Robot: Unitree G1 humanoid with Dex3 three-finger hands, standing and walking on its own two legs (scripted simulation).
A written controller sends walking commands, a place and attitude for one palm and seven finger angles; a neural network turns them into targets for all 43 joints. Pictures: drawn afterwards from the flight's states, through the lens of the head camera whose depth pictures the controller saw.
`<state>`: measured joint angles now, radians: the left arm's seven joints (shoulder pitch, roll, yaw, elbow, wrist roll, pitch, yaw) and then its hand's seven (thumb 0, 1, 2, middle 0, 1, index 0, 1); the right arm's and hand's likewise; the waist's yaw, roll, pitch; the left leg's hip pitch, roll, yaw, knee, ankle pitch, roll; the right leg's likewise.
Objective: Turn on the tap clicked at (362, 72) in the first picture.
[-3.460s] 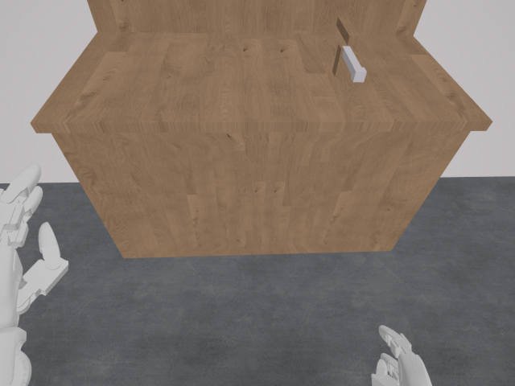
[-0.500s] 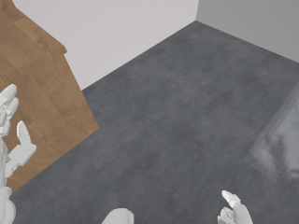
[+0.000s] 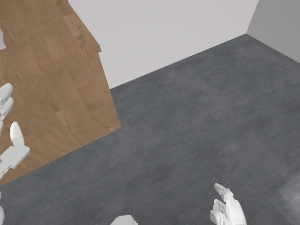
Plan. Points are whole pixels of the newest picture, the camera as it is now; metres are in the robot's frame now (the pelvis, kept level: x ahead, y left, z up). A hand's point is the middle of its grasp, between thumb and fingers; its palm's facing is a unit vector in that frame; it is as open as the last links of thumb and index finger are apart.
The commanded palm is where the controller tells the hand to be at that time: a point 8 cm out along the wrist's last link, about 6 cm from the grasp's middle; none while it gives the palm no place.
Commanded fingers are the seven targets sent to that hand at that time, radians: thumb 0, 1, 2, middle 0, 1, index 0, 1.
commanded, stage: turn to face it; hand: left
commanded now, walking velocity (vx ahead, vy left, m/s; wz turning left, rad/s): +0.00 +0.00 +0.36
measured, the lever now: out of the picture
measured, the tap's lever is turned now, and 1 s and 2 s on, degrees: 0 0 0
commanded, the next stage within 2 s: take the last steps up to it in 0.16 s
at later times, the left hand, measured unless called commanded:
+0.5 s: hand out of the picture +0.10 +0.28 +0.20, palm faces +0.59 -0.72 -0.36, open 7.4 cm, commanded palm +0.05 +0.31 +0.19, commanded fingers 0.00 0.90 0.90 -0.20 -0.30 -0.20 -0.30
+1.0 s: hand out of the picture +0.11 +0.30 +0.19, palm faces +0.60 -0.69 -0.41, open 7.4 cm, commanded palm +0.05 +0.34 +0.19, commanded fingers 0.00 0.90 0.90 -0.20 -0.30 -0.20 -0.30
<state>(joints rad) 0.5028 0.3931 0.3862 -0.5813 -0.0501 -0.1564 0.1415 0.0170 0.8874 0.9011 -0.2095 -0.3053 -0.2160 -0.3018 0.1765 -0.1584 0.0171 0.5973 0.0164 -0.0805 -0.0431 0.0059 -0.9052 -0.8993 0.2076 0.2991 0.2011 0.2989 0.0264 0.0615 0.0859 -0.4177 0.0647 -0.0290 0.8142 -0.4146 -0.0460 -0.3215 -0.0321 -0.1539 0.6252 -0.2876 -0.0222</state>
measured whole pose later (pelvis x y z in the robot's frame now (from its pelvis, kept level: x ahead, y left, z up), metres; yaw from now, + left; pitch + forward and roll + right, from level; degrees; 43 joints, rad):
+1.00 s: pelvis -0.03 +0.02 +0.01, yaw +15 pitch +0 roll +1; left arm 0.50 0.36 0.36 -0.56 -0.01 -0.25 0.16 0.02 0.88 0.90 -0.21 -0.31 -0.22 -0.30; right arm 0.24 -0.27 -0.06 0.63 -0.01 -0.07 -0.07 0.01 -0.91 -0.90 0.20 0.30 0.20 0.30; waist 0.01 -0.04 0.05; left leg -0.33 0.08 0.14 0.58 -0.28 -0.01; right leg -0.20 -0.15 -0.15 0.54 -0.32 0.05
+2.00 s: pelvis +0.18 +0.11 +0.01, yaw +13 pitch +1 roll -1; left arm 0.51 0.40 0.38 -0.56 -0.02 -0.24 0.14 0.02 0.89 0.90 -0.21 -0.30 -0.21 -0.30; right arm 0.22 -0.10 0.04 0.60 0.00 -0.11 -0.05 0.01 -0.90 -0.90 0.21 0.30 0.20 0.30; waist 0.00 0.02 0.05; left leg -0.19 0.11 0.17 0.49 -0.31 -0.02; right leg -0.45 -0.07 -0.15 0.73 -0.31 0.03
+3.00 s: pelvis +0.33 +0.12 +0.01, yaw +15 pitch +1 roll +1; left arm 0.53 0.38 0.37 -0.58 -0.02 -0.20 0.17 0.02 0.89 0.90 -0.21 -0.31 -0.22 -0.30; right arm 0.14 -0.24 -0.01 0.57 -0.01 -0.03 -0.08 0.01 -0.91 -0.90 0.20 0.30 0.20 0.30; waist -0.02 -0.02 0.09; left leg -0.30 0.02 0.06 0.64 -0.34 -0.04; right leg -0.32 -0.05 -0.14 0.54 -0.23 -0.04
